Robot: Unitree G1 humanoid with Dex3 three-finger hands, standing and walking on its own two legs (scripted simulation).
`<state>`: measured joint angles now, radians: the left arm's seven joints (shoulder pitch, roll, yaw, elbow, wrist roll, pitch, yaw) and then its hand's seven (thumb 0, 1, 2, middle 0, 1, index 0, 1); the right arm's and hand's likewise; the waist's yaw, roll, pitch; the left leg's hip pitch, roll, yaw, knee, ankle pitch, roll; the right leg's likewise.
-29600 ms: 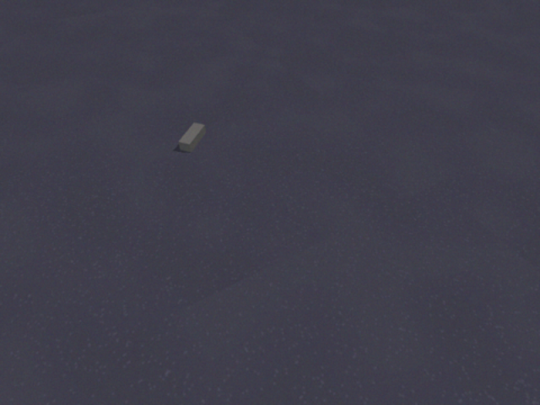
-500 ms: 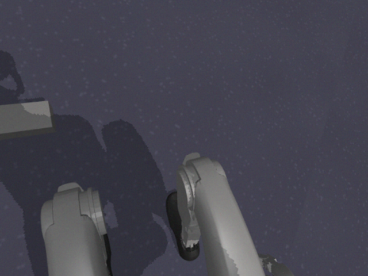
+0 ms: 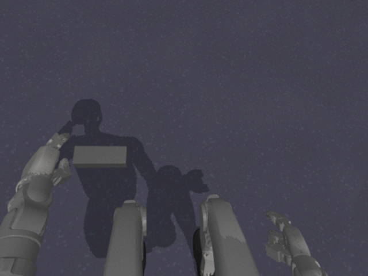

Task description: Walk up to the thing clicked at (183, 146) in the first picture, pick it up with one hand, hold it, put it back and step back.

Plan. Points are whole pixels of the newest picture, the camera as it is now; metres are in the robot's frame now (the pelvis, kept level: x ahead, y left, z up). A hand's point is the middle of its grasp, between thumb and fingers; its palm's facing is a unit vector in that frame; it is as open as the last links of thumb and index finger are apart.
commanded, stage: home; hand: left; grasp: from above
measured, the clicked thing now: (101, 157) +0.51 +0.26 -0.49
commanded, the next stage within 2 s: none
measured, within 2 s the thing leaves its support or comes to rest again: neither
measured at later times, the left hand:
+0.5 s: hand (53, 208) +0.26 +0.19 +0.09, palm faces +0.10 -0.97 -0.22, open 7.4 cm
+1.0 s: hand (27, 242) +0.22 +0.18 +0.15, palm faces +0.11 -0.98 -0.19, open 7.4 cm
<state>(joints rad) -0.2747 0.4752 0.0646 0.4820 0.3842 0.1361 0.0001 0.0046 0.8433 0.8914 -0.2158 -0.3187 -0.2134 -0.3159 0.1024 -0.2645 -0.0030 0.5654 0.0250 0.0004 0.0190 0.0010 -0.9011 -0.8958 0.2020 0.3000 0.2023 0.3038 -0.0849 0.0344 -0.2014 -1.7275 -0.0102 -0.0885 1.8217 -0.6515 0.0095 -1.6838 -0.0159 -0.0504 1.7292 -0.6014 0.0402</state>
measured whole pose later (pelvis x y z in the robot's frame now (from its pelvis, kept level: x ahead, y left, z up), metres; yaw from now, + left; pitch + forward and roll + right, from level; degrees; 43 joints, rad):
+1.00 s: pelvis +0.07 -0.01 +0.20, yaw +4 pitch +9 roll -3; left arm 0.50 0.22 0.03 -0.12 -0.05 0.46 0.01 0.01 0.91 0.90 -0.20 -0.30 -0.20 -0.30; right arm 0.27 -0.22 0.04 0.52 0.01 -0.24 -0.18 0.01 -0.90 -0.90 0.20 0.30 0.20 0.30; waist -0.04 0.04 -0.17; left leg -0.68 0.02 -0.07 1.01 -0.50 0.00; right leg -0.64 0.00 -0.06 0.92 -0.45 0.02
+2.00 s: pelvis +0.07 -0.01 +0.20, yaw +3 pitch +10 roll -3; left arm 0.50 0.23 0.03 -0.12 -0.05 0.46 0.01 0.01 0.91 0.90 -0.20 -0.30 -0.20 -0.30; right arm 0.30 -0.22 0.03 0.54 0.01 -0.25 -0.19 0.01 -0.90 -0.90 0.20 0.30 0.20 0.30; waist -0.04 0.05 -0.16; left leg -0.68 0.02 -0.07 1.01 -0.50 -0.01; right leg -0.65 0.00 -0.05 0.94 -0.45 0.01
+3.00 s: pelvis +0.07 -0.01 +0.22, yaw +4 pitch +2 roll +0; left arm 0.22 0.28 0.03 0.56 0.05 0.10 0.03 0.01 0.91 0.90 -0.21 -0.30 -0.21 -0.30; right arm 0.18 -0.28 -0.02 0.81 -0.06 -0.06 -0.03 0.01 -0.90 -0.90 0.21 0.30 0.21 0.30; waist 0.02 -0.01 0.01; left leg -0.44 -0.02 -0.03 0.83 -0.42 0.01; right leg -0.44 -0.04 -0.01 0.81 -0.41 0.03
